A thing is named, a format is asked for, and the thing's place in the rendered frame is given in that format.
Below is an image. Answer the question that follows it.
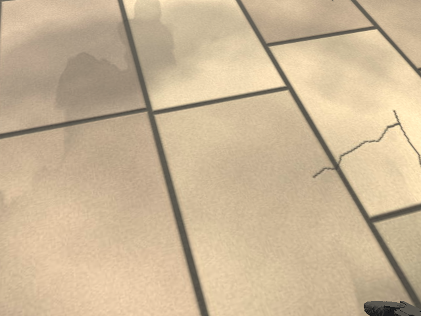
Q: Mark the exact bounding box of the right robot hand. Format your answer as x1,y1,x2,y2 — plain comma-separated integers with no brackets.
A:
364,301,421,316

